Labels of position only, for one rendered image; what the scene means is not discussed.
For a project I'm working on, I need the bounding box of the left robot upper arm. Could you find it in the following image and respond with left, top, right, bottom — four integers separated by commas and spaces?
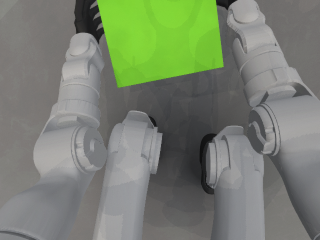
0, 124, 107, 240

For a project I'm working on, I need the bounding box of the carton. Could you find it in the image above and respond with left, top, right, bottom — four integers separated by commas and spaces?
97, 0, 224, 88

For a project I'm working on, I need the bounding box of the robot right hand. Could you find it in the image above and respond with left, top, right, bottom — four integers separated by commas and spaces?
216, 0, 237, 10

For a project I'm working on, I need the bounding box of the robot left forearm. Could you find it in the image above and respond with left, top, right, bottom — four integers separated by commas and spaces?
33, 32, 105, 160

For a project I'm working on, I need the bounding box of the robot left hand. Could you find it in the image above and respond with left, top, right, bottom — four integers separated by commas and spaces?
74, 0, 105, 44

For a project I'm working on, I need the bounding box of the right robot upper arm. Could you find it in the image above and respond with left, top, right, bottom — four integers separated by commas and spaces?
247, 95, 320, 240

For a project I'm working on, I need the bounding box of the left robot shin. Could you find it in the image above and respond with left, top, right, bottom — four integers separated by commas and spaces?
106, 110, 154, 161

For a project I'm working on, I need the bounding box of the right robot foot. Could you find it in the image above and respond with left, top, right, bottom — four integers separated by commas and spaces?
199, 133, 217, 195

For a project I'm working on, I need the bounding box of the robot right forearm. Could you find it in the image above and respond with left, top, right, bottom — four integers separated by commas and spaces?
225, 0, 320, 108

